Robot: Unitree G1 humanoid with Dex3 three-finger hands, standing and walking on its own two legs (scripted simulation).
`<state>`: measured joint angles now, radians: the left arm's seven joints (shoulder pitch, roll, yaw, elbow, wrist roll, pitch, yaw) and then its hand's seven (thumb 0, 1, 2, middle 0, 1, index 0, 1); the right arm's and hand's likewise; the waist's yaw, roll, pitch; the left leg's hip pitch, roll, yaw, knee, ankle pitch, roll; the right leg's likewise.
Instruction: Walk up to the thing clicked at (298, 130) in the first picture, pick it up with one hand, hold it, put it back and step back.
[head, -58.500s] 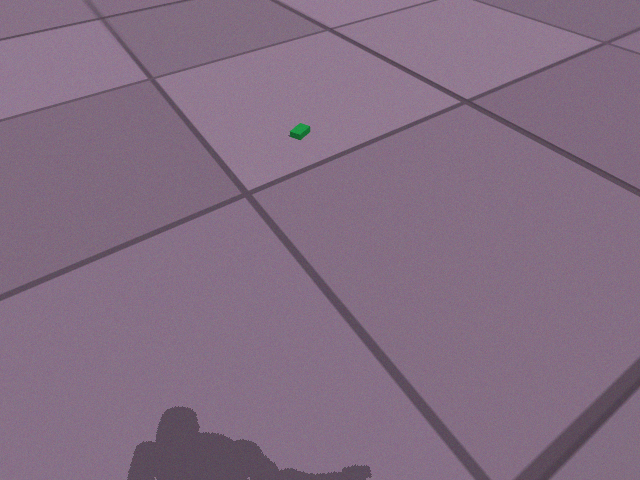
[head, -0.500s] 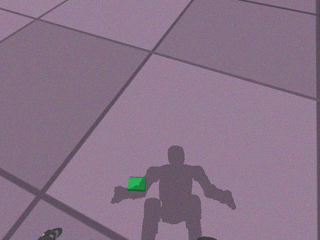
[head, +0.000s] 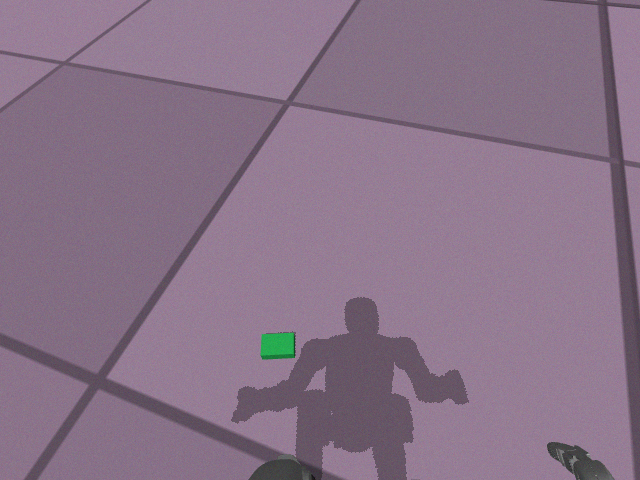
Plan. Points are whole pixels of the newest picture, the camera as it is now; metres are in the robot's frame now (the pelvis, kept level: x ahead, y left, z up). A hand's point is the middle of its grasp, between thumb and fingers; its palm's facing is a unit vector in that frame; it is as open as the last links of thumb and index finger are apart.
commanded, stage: step back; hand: left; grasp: from above
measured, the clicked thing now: (278, 346) +0.58 +0.18 -0.73
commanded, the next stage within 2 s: none
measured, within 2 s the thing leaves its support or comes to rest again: neither
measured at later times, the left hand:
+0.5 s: hand out of the picture -0.04 +0.27 -0.14, palm faces +0.06 -0.94 -0.34, open 7.4 cm
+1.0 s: hand out of the picture -0.19 +0.25 -0.13, palm faces +0.05 -0.90 -0.43, open 7.4 cm
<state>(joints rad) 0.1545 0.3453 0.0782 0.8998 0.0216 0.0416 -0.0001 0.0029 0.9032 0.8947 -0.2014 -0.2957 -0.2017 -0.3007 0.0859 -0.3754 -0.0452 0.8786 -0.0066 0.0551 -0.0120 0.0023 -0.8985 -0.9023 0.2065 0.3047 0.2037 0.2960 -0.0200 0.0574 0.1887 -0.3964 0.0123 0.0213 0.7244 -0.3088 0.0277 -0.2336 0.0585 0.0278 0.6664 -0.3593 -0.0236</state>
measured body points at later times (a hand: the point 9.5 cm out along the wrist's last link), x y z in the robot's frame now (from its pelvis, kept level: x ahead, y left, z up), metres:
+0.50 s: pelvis -0.14 +0.01 +0.02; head -0.09 +0.04 +0.46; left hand -0.04 +0.32 -0.11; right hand -0.04 -0.30 -0.09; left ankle -0.13 +0.13 -0.72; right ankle -0.16 -0.14 -0.63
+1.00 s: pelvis -0.31 -0.02 +0.00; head -0.25 -0.03 +0.45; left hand -0.19 +0.30 -0.10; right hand -0.22 -0.34 -0.12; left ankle -0.36 +0.09 -0.71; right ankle -0.23 -0.14 -0.72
